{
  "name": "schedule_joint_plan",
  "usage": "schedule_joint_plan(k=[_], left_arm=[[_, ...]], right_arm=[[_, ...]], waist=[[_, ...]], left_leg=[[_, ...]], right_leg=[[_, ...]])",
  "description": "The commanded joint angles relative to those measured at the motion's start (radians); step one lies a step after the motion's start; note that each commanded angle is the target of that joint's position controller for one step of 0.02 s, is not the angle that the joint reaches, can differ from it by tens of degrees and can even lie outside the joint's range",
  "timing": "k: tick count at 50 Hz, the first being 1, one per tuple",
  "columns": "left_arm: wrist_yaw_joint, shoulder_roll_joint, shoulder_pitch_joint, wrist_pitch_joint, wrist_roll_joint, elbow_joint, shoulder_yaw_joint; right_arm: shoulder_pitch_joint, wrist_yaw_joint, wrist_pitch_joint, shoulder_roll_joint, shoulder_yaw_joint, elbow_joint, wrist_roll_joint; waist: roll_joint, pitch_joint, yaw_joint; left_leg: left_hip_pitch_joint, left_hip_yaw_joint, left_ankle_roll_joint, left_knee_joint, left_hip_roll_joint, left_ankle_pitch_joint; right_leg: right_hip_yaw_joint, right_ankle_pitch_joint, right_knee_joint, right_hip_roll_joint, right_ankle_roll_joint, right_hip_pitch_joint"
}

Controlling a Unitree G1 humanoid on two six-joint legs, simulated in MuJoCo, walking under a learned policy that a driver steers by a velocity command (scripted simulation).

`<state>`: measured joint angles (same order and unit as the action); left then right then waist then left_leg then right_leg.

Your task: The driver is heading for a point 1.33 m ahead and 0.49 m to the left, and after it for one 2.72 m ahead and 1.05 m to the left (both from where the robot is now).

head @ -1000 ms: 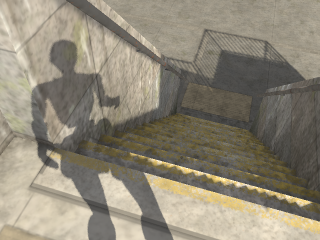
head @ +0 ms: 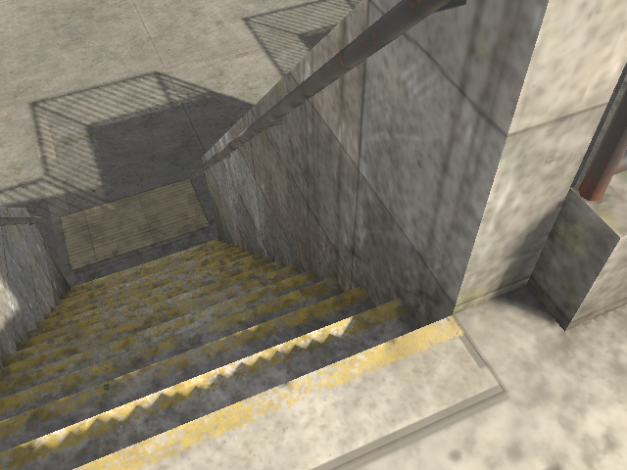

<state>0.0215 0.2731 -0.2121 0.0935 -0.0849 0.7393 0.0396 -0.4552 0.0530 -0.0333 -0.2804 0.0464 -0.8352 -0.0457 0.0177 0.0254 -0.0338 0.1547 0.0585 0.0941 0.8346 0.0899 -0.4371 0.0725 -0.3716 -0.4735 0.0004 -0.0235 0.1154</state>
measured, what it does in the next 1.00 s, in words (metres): walks ahead, turning left: left foot, then right foot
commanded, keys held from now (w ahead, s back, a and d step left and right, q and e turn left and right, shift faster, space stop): w+q+shift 0.10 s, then q+shift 0.68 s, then shift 0.04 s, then e+shift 0.18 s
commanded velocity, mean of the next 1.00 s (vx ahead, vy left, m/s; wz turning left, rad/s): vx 0.24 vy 0.00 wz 0.71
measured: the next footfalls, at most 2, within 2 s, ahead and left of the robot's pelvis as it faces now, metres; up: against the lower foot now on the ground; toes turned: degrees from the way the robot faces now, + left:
left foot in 0.32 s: +0.32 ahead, +0.10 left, +0.00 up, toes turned +15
right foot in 0.70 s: +0.46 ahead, -0.07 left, +0.00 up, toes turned +43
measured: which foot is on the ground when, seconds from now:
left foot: up 0.00-0.30, down 0.32-0.70, up 0.72-1.00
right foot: down 0.00-0.30, up 0.32-0.68, down 0.70-1.00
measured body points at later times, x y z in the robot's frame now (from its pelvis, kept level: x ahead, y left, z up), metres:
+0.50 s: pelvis +0.24 +0.01 +0.00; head +0.26 +0.01 +0.45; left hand +0.34 +0.32 -0.06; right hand +0.34 -0.24 -0.14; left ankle +0.28 +0.09 -0.73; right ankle +0.32 -0.18 -0.65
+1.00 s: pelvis +0.35 -0.03 +0.01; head +0.39 -0.02 +0.46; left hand +0.17 +0.20 -0.10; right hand +0.66 -0.07 -0.10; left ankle +0.27 +0.07 -0.70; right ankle +0.43 -0.10 -0.73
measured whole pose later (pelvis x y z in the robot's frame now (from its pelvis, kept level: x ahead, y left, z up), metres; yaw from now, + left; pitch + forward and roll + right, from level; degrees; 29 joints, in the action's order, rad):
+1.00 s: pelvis +0.35 -0.03 +0.01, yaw +44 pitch +1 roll +1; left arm -0.01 0.29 -0.34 -0.01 -0.01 0.76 0.01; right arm -0.09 -0.02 0.10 -0.30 0.04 -0.66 0.01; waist 0.04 0.06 0.07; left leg 0.41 -0.09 -0.02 0.78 -0.07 -0.38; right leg 0.02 -0.22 -0.45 -0.02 -0.02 0.25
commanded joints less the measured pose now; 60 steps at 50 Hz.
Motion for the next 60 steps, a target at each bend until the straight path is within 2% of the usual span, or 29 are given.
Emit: schedule_joint_plan(k=[1, 4, 7, 8, 12, 14, 16, 17, 18, 19, 20, 22, 24, 26, 29, 33, 35, 36, 37, 38, 40, 44, 51, 54, 55, 56, 57, 59, 60], left_arm=[[-0.02, 0.22, -0.289, -0.041, 0.037, 0.061, 0.064], [-0.017, 0.03, -0.187, -0.042, 0.071, 0.056, -0.001], [-0.027, 0.058, -0.198, -0.006, 0.063, 0.087, 0.003], [-0.024, 0.072, -0.181, 0.048, -0.048, 0.065, -0.005], [-0.042, 0.242, -0.187, 0.064, -0.017, 0.063, 0.029], [-0.05, 0.325, -0.149, 0.062, -0.005, 0.009, 0.058], [-0.025, 0.36, 0.012, 0.054, -0.014, -0.082, 0.068], [0.035, 0.102, -0.176, 0.032, -0.039, -0.022, -0.009], [0.063, -0.042, -0.272, 0.023, -0.003, -0.094, -0.046], [0.044, 0.076, 0.006, 0.025, 0.063, -0.163, -0.019], [0.008, 0.143, 0.026, 0.011, 0.052, -0.171, -0.004], [-0.044, 0.13, -0.119, -0.023, -0.016, -0.157, -0.015], [-0.05, 0.128, -0.206, -0.055, 0.02, -0.143, -0.028], [-0.044, 0.093, -0.153, -0.089, 0.054, -0.135, -0.042], [-0.031, 0.097, -0.062, -0.111, 0.052, -0.125, -0.039], [-0.07, 0.139, -0.001, -0.053, 0.1, -0.115, -0.025], [-0.081, 0.176, -0.045, -0.017, 0.112, -0.098, -0.006], [-0.087, 0.256, -0.035, 0.001, 0.094, -0.118, 0.015], [-0.083, 0.262, 0.02, 0.008, 0.049, -0.125, 0.024], [-0.068, 0.186, -0.012, -0.049, 0.072, -0.107, 0.021], [-0.065, 0.149, -0.048, -0.093, 0.094, -0.104, 0.001], [-0.051, 0.17, -0.108, -0.094, 0.059, -0.066, 0.009], [-0.02, 0.232, -0.097, -0.105, 0.084, -0.025, 0.023], [-0.025, 0.183, -0.1, -0.121, 0.11, -0.059, 0.025], [-0.027, 0.077, -0.136, -0.116, 0.121, -0.09, 0.002], [-0.046, 0.107, -0.122, -0.128, 0.098, -0.092, 0.009], [-0.059, 0.15, -0.108, -0.143, 0.094, -0.08, 0.034], [-0.057, 0.156, -0.131, -0.168, 0.092, -0.059, 0.055], [-0.045, 0.092, -0.216, -0.096, -0.018, -0.048, 0.008]], right_arm=[[0.192, -0.037, -0.003, -0.142, 0.029, 0.124, 0.087], [0.183, -0.011, 0.05, -0.075, 0.018, 0.111, 0.047], [0.321, 0.007, 0.055, -0.025, 0.0, 0.177, 0.034], [0.257, 0.062, -0.018, 0.037, -0.026, 0.158, 0.019], [0.337, 0.086, -0.026, -0.066, 0.004, 0.156, 0.034], [0.148, 0.061, -0.022, -0.144, 0.04, 0.087, 0.054], [-0.378, -0.013, -0.048, -0.235, 0.108, -0.093, 0.016], [-0.441, -0.053, -0.062, -0.204, 0.087, -0.194, -0.059], [-0.484, -0.045, -0.079, -0.273, 0.087, -0.13, -0.055], [-0.202, -0.028, -0.111, -0.248, 0.084, -0.065, -0.041], [0.06, -0.02, -0.123, -0.165, 0.062, -0.005, 0.009], [0.275, 0.006, -0.099, -0.074, 0.003, 0.065, 0.033], [0.332, 0.026, -0.1, -0.178, 0.027, 0.112, 0.006], [0.279, 0.018, -0.116, -0.238, 0.05, 0.111, -0.024], [0.215, -0.005, -0.11, -0.208, 0.054, 0.158, -0.002], [0.175, -0.017, -0.082, -0.166, 0.052, 0.2, 0.017], [0.105, -0.018, -0.068, -0.073, 0.008, 0.191, 0.016], [0.06, -0.019, -0.071, 0.046, -0.029, 0.25, -0.013], [0.075, -0.018, -0.065, -0.082, 0.003, 0.232, -0.043], [0.16, -0.061, 0.021, -0.204, 0.073, 0.205, 0.065], [0.132, -0.057, 0.084, -0.148, 0.066, 0.222, 0.051], [0.242, -0.054, 0.122, -0.087, 0.032, 0.254, 0.061], [0.286, -0.086, 0.131, -0.07, -0.006, 0.202, 0.053], [0.222, -0.106, 0.102, -0.137, 0.004, 0.182, 0.036], [0.259, -0.111, 0.1, -0.213, 0.021, 0.198, 0.033], [0.265, -0.106, 0.1, -0.206, 0.027, 0.191, 0.043], [0.267, -0.104, 0.09, -0.123, 0.004, 0.196, 0.036], [0.351, -0.111, 0.083, -0.056, -0.019, 0.207, 0.027], [0.392, -0.075, 0.002, -0.074, -0.004, 0.231, 0.002]], waist=[[-0.019, 0.05, 0.132], [-0.193, 0.104, 0.068], [-0.112, 0.212, 0.038], [-0.131, 0.058, -0.012], [-0.129, 0.08, -0.044], [-0.145, 0.092, -0.124], [-0.043, -0.012, -0.333], [0.28, -0.259, -0.222], [0.055, -0.56, -0.136], [-0.089, -0.094, -0.136], [-0.095, -0.015, -0.046], [0.013, -0.047, 0.136], [0.009, -0.058, 0.181], [-0.029, -0.074, 0.138], [0.031, -0.084, 0.068], [0.088, -0.093, 0.043], [0.006, -0.203, 0.035], [-0.251, -0.285, -0.005], [-0.153, -0.167, 0.017], [0.088, -0.109, 0.011], [-0.042, -0.114, -0.008], [-0.168, -0.088, 0.037], [-0.284, -0.084, 0.042], [-0.134, -0.132, 0.028], [0.135, -0.144, 0.056], [0.242, -0.144, 0.008], [0.135, -0.093, 0.011], [0.102, -0.033, 0.069], [0.242, 0.004, 0.102]], left_leg=[[0.655, -0.157, -0.001, 0.387, -0.025, 0.021], [0.588, -0.071, -0.026, 0.447, 0.019, 0.17], [0.639, -0.029, -0.037, 0.392, 0.002, 0.282], [0.531, -0.11, 0.011, 0.248, 0.013, 0.392], [0.271, 0.052, -0.017, -0.008, -0.131, 0.351], [0.097, 0.067, -0.048, -0.048, -0.209, 0.323], [-0.459, 0.04, 0.079, -0.249, -0.246, 0.522], [-0.747, -0.249, 0.306, -0.172, -0.003, 1.186], [-0.836, -0.654, 0.488, -0.208, 0.252, 1.467], [-0.395, -0.686, 0.381, -0.35, 0.246, 1.228], [-0.107, -0.536, 0.337, -0.45, 0.15, 0.919], [0.311, -0.47, 0.309, -0.62, 0.042, 0.772], [0.461, -0.428, 0.261, -0.667, -0.03, 0.646], [0.465, -0.393, 0.199, -0.633, -0.073, 0.609], [0.352, -0.468, 0.139, -0.582, -0.086, 0.379], [0.169, -0.658, 0.129, -0.469, -0.013, 0.359], [0.162, -0.62, 0.031, -0.327, -0.083, 0.232], [0.454, -0.378, -0.113, -0.11, -0.268, -0.091], [0.588, -0.307, -0.191, 0.103, -0.192, -0.188], [0.513, -0.164, -0.152, 0.241, -0.19, -0.15], [0.489, -0.155, -0.14, 0.325, -0.185, -0.045], [0.435, -0.148, -0.133, 0.299, -0.207, 0.021], [0.114, -0.048, -0.099, -0.261, -0.203, 0.081], [-0.165, -0.187, -0.048, -0.492, -0.011, 0.289], [-0.258, -0.346, 0.026, -0.464, 0.201, 0.618], [-0.127, -0.37, 0.151, -0.473, 0.297, 0.787], [-0.062, -0.327, 0.19, -0.501, 0.284, 0.818], [0.037, -0.181, 0.144, -0.515, 0.189, 0.75], [0.143, -0.252, 0.232, -0.659, 0.25, 0.561]], right_leg=[[-0.266, 0.569, 0.171, -0.344, -0.103, -0.398], [-0.07, 0.45, 0.271, -0.244, -0.016, -0.172], [0.034, 0.72, 0.335, -0.247, -0.013, -0.06], [0.071, 0.751, 0.333, -0.28, -0.068, -0.057], [0.235, 1.215, 0.226, -0.203, -0.01, 0.038], [0.216, 1.49, 0.068, -0.237, 0.104, 0.105], [0.191, 1.461, -0.568, -0.154, 0.315, 0.435], [0.076, -0.258, -1.281, 0.005, 0.322, 0.609], [-0.26, -0.295, -1.313, 0.015, 0.295, 0.598], [-0.316, -0.255, -1.168, 0.017, 0.249, 0.769], [-0.273, -0.241, -0.998, -0.023, 0.182, 0.665], [-0.221, -0.208, -0.753, -0.068, 0.083, 0.333], [-0.15, -0.128, -0.561, -0.04, 0.102, 0.146], [-0.117, -0.031, -0.401, -0.016, 0.129, 0.075], [-0.136, 0.144, -0.247, 0.018, 0.126, 0.096], [-0.174, 0.204, 0.052, 0.018, 0.078, 0.122], [-0.287, 0.447, 0.185, -0.148, -0.109, -0.062], [-0.661, 0.76, 0.217, -0.454, -0.453, -0.285], [-0.677, 0.796, 0.245, -0.522, -0.461, -0.231], [-0.434, 1.042, 0.056, -0.418, -0.265, -0.185], [-0.239, 1.14, 0.03, -0.282, -0.109, -0.128], [-0.186, 1.087, 0.056, -0.231, -0.142, -0.029], [-0.293, 0.823, 0.051, -0.175, -0.156, 0.045], [-0.344, 0.375, -0.028, -0.135, -0.059, 0.219], [-0.212, 0.027, -0.188, -0.001, -0.012, 0.381], [-0.104, -0.255, -0.411, 0.052, 0.003, 0.392], [-0.116, -0.255, -0.583, 0.028, 0.018, 0.4], [-0.106, -0.151, -0.694, 0.011, 0.044, 0.38], [-0.172, -0.098, -0.822, -0.018, 0.088, 0.373]])
Velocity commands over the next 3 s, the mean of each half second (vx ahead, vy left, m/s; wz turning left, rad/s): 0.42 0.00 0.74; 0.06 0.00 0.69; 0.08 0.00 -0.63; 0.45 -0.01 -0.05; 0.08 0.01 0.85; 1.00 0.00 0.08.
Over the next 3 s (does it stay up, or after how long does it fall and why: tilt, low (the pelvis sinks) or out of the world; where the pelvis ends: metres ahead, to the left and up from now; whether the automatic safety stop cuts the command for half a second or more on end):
stays up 0.63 0.01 -0.11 its command is cut before an obstacle after 1.9 s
